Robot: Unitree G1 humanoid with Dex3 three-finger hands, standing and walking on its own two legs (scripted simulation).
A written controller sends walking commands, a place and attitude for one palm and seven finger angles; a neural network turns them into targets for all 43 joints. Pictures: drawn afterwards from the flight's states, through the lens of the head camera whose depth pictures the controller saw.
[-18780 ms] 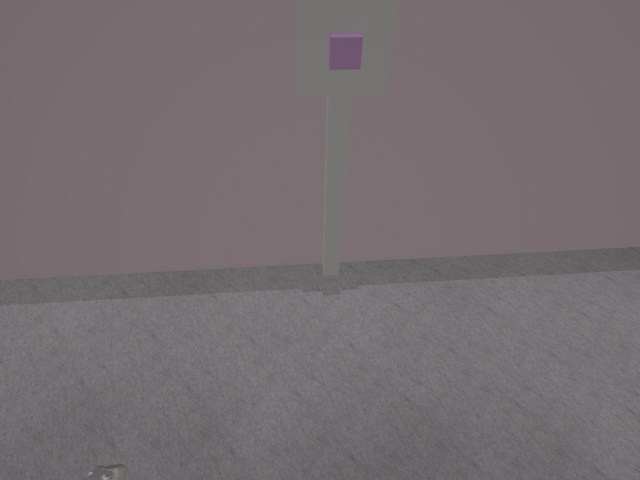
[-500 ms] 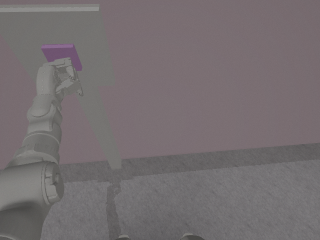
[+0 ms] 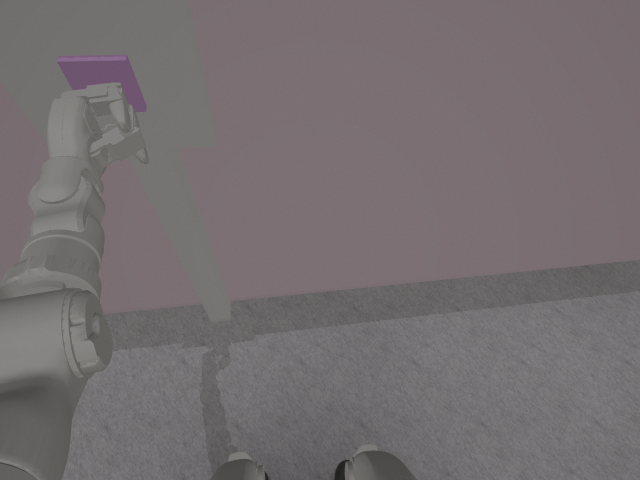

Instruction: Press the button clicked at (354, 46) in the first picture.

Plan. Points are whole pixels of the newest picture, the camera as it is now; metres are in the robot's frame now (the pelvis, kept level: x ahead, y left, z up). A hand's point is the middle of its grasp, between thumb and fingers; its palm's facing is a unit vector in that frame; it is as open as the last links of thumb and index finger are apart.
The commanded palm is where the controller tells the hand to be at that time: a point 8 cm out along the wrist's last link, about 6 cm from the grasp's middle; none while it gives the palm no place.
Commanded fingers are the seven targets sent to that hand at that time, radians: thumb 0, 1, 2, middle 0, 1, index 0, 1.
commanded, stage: pull the fist back off the button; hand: left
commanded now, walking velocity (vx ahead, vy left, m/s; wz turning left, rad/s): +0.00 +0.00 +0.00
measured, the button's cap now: (106, 80) +0.56 +0.21 +0.15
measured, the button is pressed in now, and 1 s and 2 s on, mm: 13 0 0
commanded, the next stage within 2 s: draw the hand back to the body in 1.04 s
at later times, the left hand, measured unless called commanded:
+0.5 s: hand (136, 145) +0.49 +0.18 +0.12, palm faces +0.07 -1.00 +0.01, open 2.9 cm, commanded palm +0.45 +0.23 +0.13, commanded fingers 0.00 0.90 0.90 -1.30 -1.50 -1.30 -1.50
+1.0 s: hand (119, 202) +0.41 +0.19 +0.12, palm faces +0.07 -1.00 +0.00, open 3.1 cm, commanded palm +0.39 +0.23 +0.13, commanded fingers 0.00 0.90 0.90 -1.30 -1.50 -1.30 -1.50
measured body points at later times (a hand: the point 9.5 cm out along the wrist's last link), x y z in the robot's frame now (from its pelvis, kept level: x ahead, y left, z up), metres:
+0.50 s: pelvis +0.01 +0.00 +0.01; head +0.08 +0.00 +0.45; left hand +0.48 +0.23 +0.12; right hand +0.04 -0.26 -0.11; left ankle +0.04 +0.11 -0.70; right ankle +0.03 -0.12 -0.70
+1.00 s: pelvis +0.05 +0.00 +0.02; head +0.07 -0.01 +0.47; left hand +0.40 +0.24 +0.12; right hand +0.19 -0.25 -0.08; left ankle +0.04 +0.11 -0.70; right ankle +0.03 -0.12 -0.70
